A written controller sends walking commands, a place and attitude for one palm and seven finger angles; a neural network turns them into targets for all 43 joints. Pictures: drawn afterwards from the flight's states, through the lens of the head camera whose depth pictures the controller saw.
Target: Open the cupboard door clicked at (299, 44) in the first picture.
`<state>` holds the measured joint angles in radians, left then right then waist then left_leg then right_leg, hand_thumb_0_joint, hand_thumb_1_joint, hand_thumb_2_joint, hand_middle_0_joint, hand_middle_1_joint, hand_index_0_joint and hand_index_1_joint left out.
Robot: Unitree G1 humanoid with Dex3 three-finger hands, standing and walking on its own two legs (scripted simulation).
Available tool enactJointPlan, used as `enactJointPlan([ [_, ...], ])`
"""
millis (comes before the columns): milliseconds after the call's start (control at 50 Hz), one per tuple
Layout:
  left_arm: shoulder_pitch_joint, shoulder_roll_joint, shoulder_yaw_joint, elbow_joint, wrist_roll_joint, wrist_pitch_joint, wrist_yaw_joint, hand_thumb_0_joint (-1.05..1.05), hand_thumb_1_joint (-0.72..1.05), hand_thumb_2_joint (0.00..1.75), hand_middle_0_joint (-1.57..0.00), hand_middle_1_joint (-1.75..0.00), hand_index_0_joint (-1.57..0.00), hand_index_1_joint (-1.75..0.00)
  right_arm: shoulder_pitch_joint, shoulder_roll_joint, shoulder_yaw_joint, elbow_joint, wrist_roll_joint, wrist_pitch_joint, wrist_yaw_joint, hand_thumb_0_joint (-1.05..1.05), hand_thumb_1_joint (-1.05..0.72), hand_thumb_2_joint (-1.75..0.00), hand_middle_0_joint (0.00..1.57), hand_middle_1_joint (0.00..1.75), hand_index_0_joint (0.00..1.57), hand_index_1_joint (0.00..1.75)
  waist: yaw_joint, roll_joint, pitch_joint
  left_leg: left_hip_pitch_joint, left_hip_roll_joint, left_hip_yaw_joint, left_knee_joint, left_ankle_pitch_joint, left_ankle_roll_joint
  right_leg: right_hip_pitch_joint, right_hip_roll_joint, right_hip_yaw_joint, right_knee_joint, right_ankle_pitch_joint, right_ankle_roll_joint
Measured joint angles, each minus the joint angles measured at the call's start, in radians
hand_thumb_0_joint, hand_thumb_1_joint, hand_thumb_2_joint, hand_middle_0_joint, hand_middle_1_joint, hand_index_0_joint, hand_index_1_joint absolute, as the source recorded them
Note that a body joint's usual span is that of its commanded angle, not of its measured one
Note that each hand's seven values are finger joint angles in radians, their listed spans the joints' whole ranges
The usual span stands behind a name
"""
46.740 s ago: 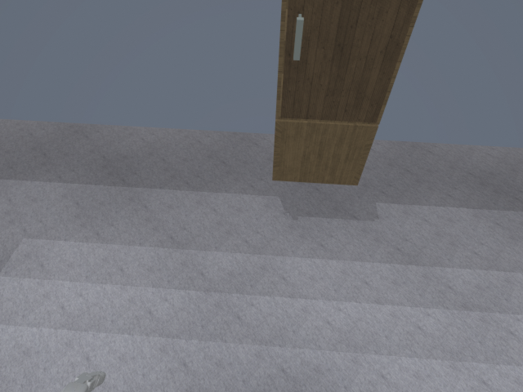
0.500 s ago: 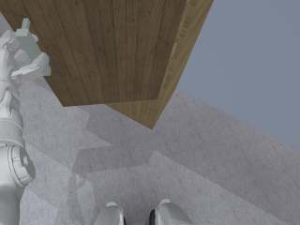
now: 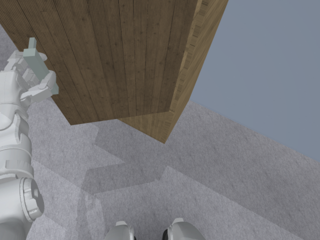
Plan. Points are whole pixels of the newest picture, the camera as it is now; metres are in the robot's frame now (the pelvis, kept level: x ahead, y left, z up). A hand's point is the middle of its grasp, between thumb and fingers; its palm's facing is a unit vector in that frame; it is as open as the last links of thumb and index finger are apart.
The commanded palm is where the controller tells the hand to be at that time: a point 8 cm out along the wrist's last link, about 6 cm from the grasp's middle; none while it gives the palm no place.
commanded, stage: pull the door open along its arc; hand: left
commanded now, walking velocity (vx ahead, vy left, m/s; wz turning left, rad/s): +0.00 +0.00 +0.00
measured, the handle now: (43, 67) +0.53 +0.27 +0.07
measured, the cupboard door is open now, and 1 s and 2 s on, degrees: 40 77 79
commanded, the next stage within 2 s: open thumb and fingers to let go in 0.66 s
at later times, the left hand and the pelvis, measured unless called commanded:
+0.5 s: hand (83, 148) +0.31 +0.14 +0.07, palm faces +0.46 -0.89 +0.04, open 7.1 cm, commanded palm +0.24 +0.21 +0.07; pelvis +0.00 -0.02 +0.01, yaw +3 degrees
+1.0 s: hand (103, 162) +0.28 +0.11 +0.07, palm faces +0.50 -0.86 -0.01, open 7.7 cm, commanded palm +0.23 +0.15 +0.07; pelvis -0.01 -0.06 +0.01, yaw +6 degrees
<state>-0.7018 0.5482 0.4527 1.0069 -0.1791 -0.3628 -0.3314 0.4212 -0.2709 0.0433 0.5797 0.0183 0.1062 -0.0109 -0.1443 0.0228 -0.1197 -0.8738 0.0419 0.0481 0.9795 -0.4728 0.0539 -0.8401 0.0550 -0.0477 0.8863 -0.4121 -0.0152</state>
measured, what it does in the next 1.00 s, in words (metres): shifts its weight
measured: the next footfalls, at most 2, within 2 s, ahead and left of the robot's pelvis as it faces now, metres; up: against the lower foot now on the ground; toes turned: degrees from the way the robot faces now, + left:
none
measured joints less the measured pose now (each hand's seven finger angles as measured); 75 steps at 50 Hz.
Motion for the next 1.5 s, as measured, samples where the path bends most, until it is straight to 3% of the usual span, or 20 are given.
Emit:
enactJointPlan([
  [120,0.222,-0.105,-0.049,-0.229,-0.063,0.02,0.015,-0.01,0.59,0.72,-0.26,-1.31,-0.27,-1.31,-0.021,0.008,-0.015,-0.033,0.017,-0.01,0.014,0.01,-0.91,-0.9,0.2,0.3,0.2,0.3,0.032,0.002,-0.02,0.073,-0.005,0.014,-0.043,0.002,0.001,0.063,-0.003,0.016,-0.031,0.0,0.002],
  [160,0.306,-0.166,-0.076,-0.341,-0.076,0.038,0.07,-0.01,0.59,0.72,-0.27,-1.31,-0.28,-1.3,-0.035,0.014,-0.024,-0.043,0.016,-0.025,0.02,0.01,-0.91,-0.9,0.2,0.3,0.2,0.3,0.052,0.003,-0.027,0.095,-0.007,0.02,-0.056,0.004,0.001,0.082,-0.005,0.021,-0.039,0.0,0.004],
  [200,0.394,-0.241,-0.113,-0.464,-0.076,0.048,0.168,-0.01,0.59,0.72,-0.27,-1.3,-0.28,-1.28,-0.059,0.02,-0.031,-0.05,0.012,-0.045,0.03,0.01,-0.91,-0.9,0.2,0.3,0.2,0.3,0.068,0.004,-0.031,0.114,-0.012,0.023,-0.067,0.006,0.0,0.098,-0.009,0.025,-0.042,-0.002,0.005],
  [280,0.563,-0.375,-0.202,-0.684,-0.033,0.059,0.362,-0.01,0.58,0.71,-0.27,-1.29,-0.29,-1.25,-0.127,0.037,-0.034,-0.062,-0.008,-0.064,0.049,0.01,-0.91,-0.9,0.2,0.3,0.2,0.3,0.094,0.003,-0.03,0.149,-0.021,0.028,-0.077,0.007,-0.003,0.124,-0.018,0.029,-0.032,-0.012,0.003],
  [360,0.664,-0.462,-0.306,-0.802,0.033,0.07,0.518,-0.01,0.57,0.71,-0.29,-1.27,-0.3,-1.25,-0.197,0.061,-0.026,-0.066,-0.03,-0.055,0.048,0.01,-0.91,-0.9,0.2,0.3,0.2,0.3,0.121,-0.003,-0.021,0.181,-0.029,0.019,-0.073,0.006,-0.01,0.152,-0.026,0.02,-0.012,-0.027,-0.005],
  [440,0.709,-0.515,-0.386,-0.845,0.093,0.094,0.644,-0.01,0.56,0.71,-0.3,-1.25,-0.31,-1.24,-0.249,0.085,-0.015,-0.063,-0.047,-0.039,0.035,0.01,-0.91,-0.9,0.2,0.3,0.2,0.3,0.142,-0.007,-0.016,0.206,-0.033,0.0,-0.071,0.008,-0.022,0.181,-0.03,0.001,-0.002,-0.037,-0.018],
  [520,0.745,-0.546,-0.43,-0.861,0.132,0.108,0.718,-0.01,0.56,0.71,-0.3,-1.24,-0.31,-1.25,-0.269,0.104,-0.005,-0.061,-0.059,-0.029,0.023,0.01,-0.91,-0.9,0.2,0.3,0.2,0.3,0.148,-0.008,-0.018,0.23,-0.034,-0.019,-0.078,0.014,-0.036,0.209,-0.03,-0.017,-0.003,-0.041,-0.032],
  [640,0.813,-0.555,-0.462,-0.89,0.149,0.111,0.742,-0.01,0.56,0.71,-0.3,-1.24,-0.3,-1.28,-0.244,0.108,-0.005,-0.055,-0.067,-0.029,0.01,0.01,-0.91,-0.9,0.2,0.3,0.2,0.3,0.144,-0.005,-0.016,0.266,-0.03,-0.039,-0.101,0.026,-0.057,0.245,-0.025,-0.036,-0.018,-0.041,-0.052],
  [780,0.872,-0.589,-0.51,-0.932,0.167,0.088,0.792,-0.01,0.56,0.71,-0.28,-1.27,-0.28,-1.3,-0.193,0.069,-0.03,-0.031,-0.077,-0.062,0.009,0.01,-0.91,-0.9,0.2,0.3,0.2,0.3,0.139,0.005,-0.007,0.26,-0.034,-0.058,-0.102,0.035,-0.073,0.24,-0.029,-0.056,-0.006,-0.048,-0.067],
  [860,0.841,-0.58,-0.507,-0.898,0.183,0.058,0.802,-0.02,0.55,0.73,-0.29,-1.28,-0.27,-1.3,-0.19,0.054,-0.042,0.006,-0.081,-0.071,-0.006,0.01,-0.91,-0.9,0.2,0.3,0.2,0.3,0.144,0.001,-0.002,0.241,-0.039,-0.066,-0.093,0.04,-0.079,0.22,-0.034,-0.064,0.013,-0.053,-0.072],
  [960,0.783,-0.549,-0.482,-0.841,0.156,0.056,0.771,-0.02,0.49,0.73,-0.32,-1.29,-0.3,-1.29,-0.202,0.048,-0.05,0.034,-0.074,-0.077,-0.018,0.01,-0.91,-0.9,0.2,0.3,0.2,0.3,0.143,0.006,0.005,0.233,-0.038,-0.07,-0.095,0.051,-0.082,0.213,-0.034,-0.069,0.013,-0.045,-0.077],
  [1080,0.757,-0.552,-0.457,-0.796,0.123,0.048,0.75,-0.01,0.27,0.63,-0.33,-1.28,-0.33,-1.28,-0.208,0.054,-0.046,0.031,-0.069,-0.093,-0.017,0.01,-0.91,-0.9,0.2,0.3,0.2,0.3,0.142,0.007,0.001,0.239,-0.038,-0.062,-0.11,0.061,-0.08,0.214,-0.034,-0.06,0.002,-0.034,-0.075],
  [1300,0.745,-0.573,-0.497,-0.789,0.156,0.029,0.774,0.0,-0.31,0.38,-0.3,-1.19,-0.31,-1.19,-0.219,0.066,-0.039,0.008,-0.074,-0.106,-0.002,0.01,-0.91,-0.9,0.2,0.3,0.2,0.3,0.153,0.006,-0.001,0.219,-0.046,-0.054,-0.081,0.048,-0.061,0.2,-0.042,-0.053,0.019,-0.037,-0.059],
  [1500,0.753,-0.599,-0.558,-0.826,0.202,0.064,0.822,-0.01,-0.48,0.31,-0.25,-0.86,-0.26,-0.85,-0.216,0.083,-0.028,-0.013,-0.079,-0.098,0.008,0.01,-0.91,-0.9,0.2,0.3,0.2,0.3,0.159,0.006,-0.006,0.206,-0.05,-0.045,-0.054,0.032,-0.044,0.19,-0.047,-0.044,0.034,-0.043,-0.043],
])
